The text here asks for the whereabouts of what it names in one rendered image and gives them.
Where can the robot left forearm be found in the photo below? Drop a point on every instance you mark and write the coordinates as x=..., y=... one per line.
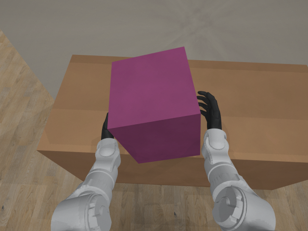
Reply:
x=103, y=174

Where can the carton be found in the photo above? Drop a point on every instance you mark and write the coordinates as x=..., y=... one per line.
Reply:
x=153, y=108

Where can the robot left upper arm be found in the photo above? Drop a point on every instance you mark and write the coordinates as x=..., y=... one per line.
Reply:
x=84, y=213

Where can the robot right hand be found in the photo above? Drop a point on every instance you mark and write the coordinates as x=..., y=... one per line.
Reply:
x=212, y=113

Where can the robot left hand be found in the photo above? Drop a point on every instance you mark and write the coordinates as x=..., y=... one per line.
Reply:
x=105, y=131

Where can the pedestal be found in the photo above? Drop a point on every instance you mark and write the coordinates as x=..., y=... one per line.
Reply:
x=263, y=108

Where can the robot right forearm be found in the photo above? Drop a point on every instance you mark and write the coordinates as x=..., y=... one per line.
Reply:
x=220, y=170

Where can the robot right upper arm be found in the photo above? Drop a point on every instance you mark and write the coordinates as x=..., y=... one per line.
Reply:
x=238, y=210

